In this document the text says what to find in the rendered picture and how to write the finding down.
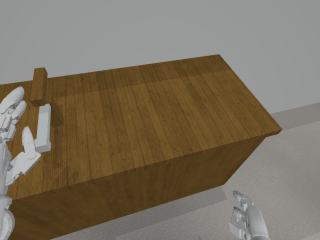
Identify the counter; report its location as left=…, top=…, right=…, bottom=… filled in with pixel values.
left=0, top=54, right=283, bottom=240

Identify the tap lever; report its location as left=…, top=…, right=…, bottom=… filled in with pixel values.
left=34, top=103, right=51, bottom=153

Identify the right robot hand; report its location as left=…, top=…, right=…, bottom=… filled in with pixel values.
left=229, top=190, right=269, bottom=240

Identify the robot left forearm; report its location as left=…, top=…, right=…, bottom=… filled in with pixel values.
left=0, top=196, right=15, bottom=240

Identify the left robot hand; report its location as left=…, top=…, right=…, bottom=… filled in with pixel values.
left=0, top=86, right=41, bottom=197

